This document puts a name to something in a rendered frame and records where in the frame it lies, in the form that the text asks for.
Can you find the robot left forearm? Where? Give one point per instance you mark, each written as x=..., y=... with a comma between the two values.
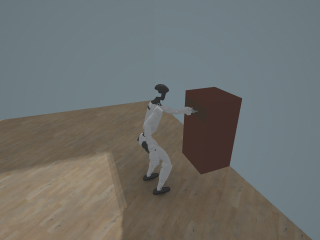
x=176, y=111

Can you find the cabinet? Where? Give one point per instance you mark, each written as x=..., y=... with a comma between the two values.
x=208, y=146

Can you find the drawer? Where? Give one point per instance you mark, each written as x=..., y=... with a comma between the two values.
x=201, y=113

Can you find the robot right forearm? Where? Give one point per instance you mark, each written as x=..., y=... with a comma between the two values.
x=148, y=137

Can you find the left robot hand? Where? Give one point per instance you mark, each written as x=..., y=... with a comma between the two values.
x=187, y=110

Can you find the robot left upper arm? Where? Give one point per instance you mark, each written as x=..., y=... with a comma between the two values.
x=166, y=109

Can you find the right robot hand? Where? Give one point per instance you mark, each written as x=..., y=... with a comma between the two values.
x=152, y=156

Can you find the robot left foot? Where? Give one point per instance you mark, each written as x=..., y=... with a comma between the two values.
x=152, y=176

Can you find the robot right upper arm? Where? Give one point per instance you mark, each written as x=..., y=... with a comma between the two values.
x=157, y=111

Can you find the robot left shin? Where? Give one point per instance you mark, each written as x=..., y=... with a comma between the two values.
x=151, y=169

